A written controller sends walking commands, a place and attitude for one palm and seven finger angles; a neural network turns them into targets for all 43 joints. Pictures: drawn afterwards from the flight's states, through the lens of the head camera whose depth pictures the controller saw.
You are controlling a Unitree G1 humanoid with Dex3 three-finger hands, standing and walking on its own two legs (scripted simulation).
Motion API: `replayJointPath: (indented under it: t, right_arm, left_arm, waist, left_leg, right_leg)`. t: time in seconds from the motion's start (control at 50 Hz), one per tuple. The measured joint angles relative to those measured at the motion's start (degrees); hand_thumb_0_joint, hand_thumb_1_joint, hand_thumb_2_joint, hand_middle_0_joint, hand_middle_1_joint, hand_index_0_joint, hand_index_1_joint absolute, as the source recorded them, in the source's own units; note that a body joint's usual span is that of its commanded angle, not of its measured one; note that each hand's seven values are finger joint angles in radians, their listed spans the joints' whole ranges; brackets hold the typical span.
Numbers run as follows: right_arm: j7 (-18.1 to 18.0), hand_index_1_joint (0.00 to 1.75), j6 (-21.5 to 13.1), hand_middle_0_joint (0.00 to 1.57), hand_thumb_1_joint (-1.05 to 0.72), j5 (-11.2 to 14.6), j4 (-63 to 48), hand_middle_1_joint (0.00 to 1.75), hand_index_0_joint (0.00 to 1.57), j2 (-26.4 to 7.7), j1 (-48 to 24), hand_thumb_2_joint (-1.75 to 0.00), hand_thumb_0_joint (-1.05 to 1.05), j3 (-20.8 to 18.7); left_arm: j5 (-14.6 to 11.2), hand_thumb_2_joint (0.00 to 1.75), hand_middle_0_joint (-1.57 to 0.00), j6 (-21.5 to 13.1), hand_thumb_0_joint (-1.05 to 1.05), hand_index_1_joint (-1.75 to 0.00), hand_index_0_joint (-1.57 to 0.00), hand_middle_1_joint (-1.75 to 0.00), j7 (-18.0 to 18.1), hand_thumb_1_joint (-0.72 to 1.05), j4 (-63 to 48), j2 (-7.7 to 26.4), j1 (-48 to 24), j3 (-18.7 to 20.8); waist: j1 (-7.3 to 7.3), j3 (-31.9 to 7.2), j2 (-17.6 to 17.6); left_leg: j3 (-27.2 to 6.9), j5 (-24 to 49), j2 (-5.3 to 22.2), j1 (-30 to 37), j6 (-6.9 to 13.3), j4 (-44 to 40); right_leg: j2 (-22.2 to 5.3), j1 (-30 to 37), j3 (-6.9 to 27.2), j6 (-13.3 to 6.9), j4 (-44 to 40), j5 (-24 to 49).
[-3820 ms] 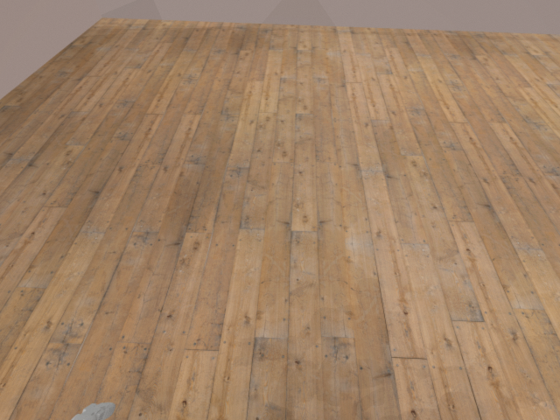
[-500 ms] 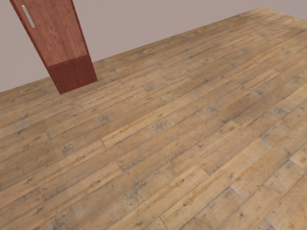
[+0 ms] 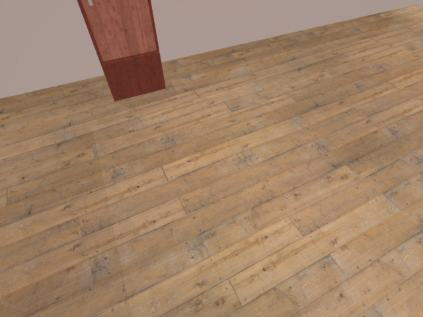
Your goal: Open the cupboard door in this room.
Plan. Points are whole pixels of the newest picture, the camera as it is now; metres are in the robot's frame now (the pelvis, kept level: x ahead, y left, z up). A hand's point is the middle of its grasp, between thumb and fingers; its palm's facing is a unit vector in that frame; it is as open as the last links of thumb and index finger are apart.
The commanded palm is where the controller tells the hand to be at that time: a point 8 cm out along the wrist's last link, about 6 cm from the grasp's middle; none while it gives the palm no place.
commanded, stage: stand and wait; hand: left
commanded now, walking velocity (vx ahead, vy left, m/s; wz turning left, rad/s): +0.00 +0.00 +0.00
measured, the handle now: out of the picture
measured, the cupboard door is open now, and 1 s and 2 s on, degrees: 0 0 0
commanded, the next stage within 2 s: turn or walk to find it in 0.10 s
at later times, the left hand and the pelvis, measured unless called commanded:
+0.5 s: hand out of the picture -0.06 +0.24 -0.18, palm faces +0.23 -0.95 -0.22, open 7.4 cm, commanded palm none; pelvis -0.05 +0.03 +0.00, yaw +10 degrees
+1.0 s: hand out of the picture -0.08 +0.17 -0.17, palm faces +0.21 -0.96 -0.20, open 7.3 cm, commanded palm none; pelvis -0.05 +0.00 +0.01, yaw +11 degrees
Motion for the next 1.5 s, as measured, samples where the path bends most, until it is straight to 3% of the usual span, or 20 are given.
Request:
replayJointPath:
  t: [0.02,0.08,0.14,0.2,0.3,0.36,0.4,0.44,0.48,0.54,0.6,0.7,0.78,0.86,1.02,1.5]
  right_arm:
    - [0.2,0.3,0.1,0.2,-0.91,0.2,-0.4,0.3,0.2,-0.4,0.0,-0.89,0.01,-0.2]
    - [0.5,0.29,1.3,0.2,-0.91,0.2,-1.0,0.3,0.2,-2.1,-0.6,-0.89,0.01,-1.1]
    - [0.9,0.29,2.0,0.2,-0.91,0.0,-1.3,0.3,0.2,-3.2,-1.5,-0.89,0.01,-1.7]
    - [1.2,0.29,2.0,0.2,-0.91,0.1,-1.9,0.3,0.2,-3.6,-1.7,-0.89,0.01,-1.8]
    - [1.4,0.29,1.9,0.2,-0.91,0.4,-2.4,0.3,0.19,-3.0,-2.1,-0.89,0.01,-1.2]
    - [1.4,0.29,1.0,0.2,-0.91,0.5,-3.0,0.3,0.19,-2.8,-2.2,-0.89,0.01,-0.6]
    - [1.4,0.29,0.4,0.2,-0.9,0.2,-3.1,0.3,0.19,-1.7,-2.7,-0.89,0.01,-0.3]
    - [1.1,0.29,-0.2,0.2,-0.9,0.0,-3.4,0.3,0.19,-0.8,-2.7,-0.89,0.01,0.1]
    - [0.5,0.29,-0.6,0.2,-0.9,-0.1,-3.3,0.3,0.2,-0.1,-2.4,-0.89,0.0,0.6]
    - [0.1,0.29,-1.0,0.2,-0.9,0.1,-2.6,0.3,0.2,0.7,-2.1,-0.89,0.0,1.2]
    - [-0.5,0.29,-1.3,0.2,-0.91,0.2,-1.9,0.3,0.2,1.1,-1.8,-0.89,0.0,1.1]
    - [-0.5,0.3,-1.3,0.2,-0.91,0.0,-0.3,0.3,0.2,0.7,-1.3,-0.89,0.0,1.1]
    - [-0.4,0.29,-1.2,0.2,-0.91,0.6,1.5,0.3,0.2,0.6,-0.5,-0.89,0.0,1.1]
    - [-0.2,0.29,-0.5,0.2,-0.92,0.5,3.2,0.3,0.2,0.0,0.8,-0.89,0.0,1.2]
    - [-0.5,0.29,-1.4,0.2,-0.91,0.5,6.7,0.3,0.2,1.7,4.2,-0.89,0.0,2.3]
    - [-0.9,0.29,-1.7,0.2,-0.91,0.4,5.8,0.3,0.2,3.0,3.5,-0.89,0.01,2.4]
  left_arm:
    - [0.2,0.9,-0.2,-0.5,0.0,-0.3,-0.2,-0.3,0.1,0.91,-0.5,0.0,-0.1,0.0]
    - [0.8,0.9,-0.2,-1.1,0.0,-0.3,-0.2,-0.3,0.2,0.91,-1.4,-0.9,-0.4,-0.3]
    - [1.2,0.9,-0.2,-1.0,0.0,-0.3,-0.2,-0.3,0.3,0.9,-1.7,-1.4,0.3,-0.6]
    - [1.5,0.9,-0.2,-0.6,0.0,-0.3,-0.2,-0.3,0.1,0.9,-1.5,-1.4,0.8,-0.9]
    - [1.8,0.9,-0.2,-0.7,0.0,-0.3,-0.2,-0.3,-0.2,0.9,-1.8,-0.5,1.0,-0.6]
    - [1.3,0.9,-0.21,-0.4,0.0,-0.3,-0.2,-0.3,-0.3,0.9,-1.8,0.4,1.4,-0.3]
    - [0.9,0.9,-0.21,0.5,0.0,-0.3,-0.2,-0.3,-0.4,0.9,-1.6,1.7,1.4,0.2]
    - [0.8,0.9,-0.2,1.8,0.0,-0.3,-0.2,-0.3,-0.1,0.9,-0.9,2.4,1.4,0.5]
    - [0.8,0.9,-0.2,2.3,0.0,-0.3,-0.2,-0.3,-0.2,0.9,-0.1,2.8,1.1,0.7]
    - [0.8,0.9,-0.2,1.9,0.01,-0.3,-0.2,-0.3,-0.4,0.91,0.5,3.0,1.2,0.7]
    - [0.7,0.9,-0.2,1.6,0.0,-0.3,-0.19,-0.3,-0.3,0.91,1.1,2.6,1.2,0.3]
    - [0.5,0.9,-0.2,1.3,0.0,-0.3,-0.19,-0.3,-0.1,0.91,2.1,0.9,0.8,-0.8]
    - [0.6,0.9,-0.2,-0.3,0.0,-0.3,-0.19,-0.3,0.3,0.91,3.2,-0.8,1.0,-1.8]
    - [0.6,0.9,-0.2,-1.1,0.01,-0.3,-0.2,-0.3,0.5,0.92,4.8,-2.8,2.3,-2.8]
    - [0.0,0.9,-0.2,-1.3,0.01,-0.3,-0.2,-0.3,0.4,0.92,6.8,-3.2,3.8,-3.2]
    - [0.1,0.9,-0.2,-1.2,0.0,-0.3,-0.2,-0.3,0.5,0.91,7.2,-4.2,4.6,-2.5]
  waist:
    - [0.14,-0.3,0.1]
    - [0.3,-0.3,1.6]
    - [0.65,-0.6,1.4]
    - [0.32,-0.7,0.7]
    - [1.04,0.2,-1.6]
    - [1.05,0.6,-2.3]
    - [1.45,1.4,-4.3]
    - [1.5,1.5,-4.6]
    - [1.33,1.5,-4.1]
    - [1.49,1.1,-3.5]
    - [1.33,0.6,-2.8]
    - [0.69,-0.2,-1.7]
    - [0.8,-1.0,-1.2]
    - [-0.01,-1.9,0.9]
    - [0.05,-1.9,-0.3]
    - [0.62,-1.3,-0.7]
  left_leg:
    - [-0.3,-0.4,-0.4,-1.0,-0.3,1.4]
    - [0.3,-9.6,-0.4,-5.3,-0.4,13.1]
    - [2.2,-11.6,0.2,-8.5,-0.6,25.7]
    - [3.8,-11.5,1.6,-8.3,-1.3,28.7]
    - [6.1,-13.3,3.0,-3.2,-1.8,18.7]
    - [7.2,-7.5,3.2,1.8,-1.1,6.3]
    - [7.9,-7.0,1.7,1.3,1.2,6.1]
    - [7.8,-6.4,1.6,1.1,2.4,5.7]
    - [7.2,-4.7,1.5,1.8,2.8,3.3]
    - [6.8,-2.2,1.3,3.4,3.1,-0.9]
    - [6.7,-0.5,0.9,4.6,3.2,-3.6]
    - [6.7,0.2,0.1,4.8,3.0,-4.2]
    - [7.3,-1.2,-0.5,3.4,2.0,-1.1]
    - [6.5,-0.6,0.7,4.4,1.0,-2.1]
    - [6.5,0.8,2.0,5.9,0.2,-4.8]
    - [4.6,0.5,1.4,3.2,0.5,-2.5]
  right_leg:
    - [-0.2,1.2,-0.1,-0.7,-3.4,2.8]
    - [-0.4,1.2,-1.9,-3.1,-2.4,3.7]
    - [-1.1,2.1,-2.6,-3.5,-3.4,4.2]
    - [-1.9,2.7,-3.8,-3.2,-4.3,4.8]
    - [-3.7,1.5,-5.7,-2.3,-3.1,4.8]
    - [-4.9,-0.5,-7.2,-0.9,0.4,3.4]
    - [-6.2,-3.3,-5.5,-0.1,6.0,-1.1]
    - [-4.8,-6.7,-2.3,0.4,14.8,-6.5]
    - [-3.6,-9.1,-0.5,0.5,21.5,-6.0]
    - [-2.8,-10.2,0.6,0.9,24.4,-3.4]
    - [-2.5,-8.6,1.0,1.1,21.1,-3.0]
    - [-1.9,-2.8,1.0,0.7,8.5,-3.1]
    - [-1.6,3.0,0.8,-0.5,-4.6,5.0]
    - [-0.3,4.1,0.0,-2.7,-5.5,4.6]
    - [1.1,5.5,-0.1,-3.6,-8.3,6.2]
    - [0.5,4.2,-1.9,-3.4,-7.3,5.9]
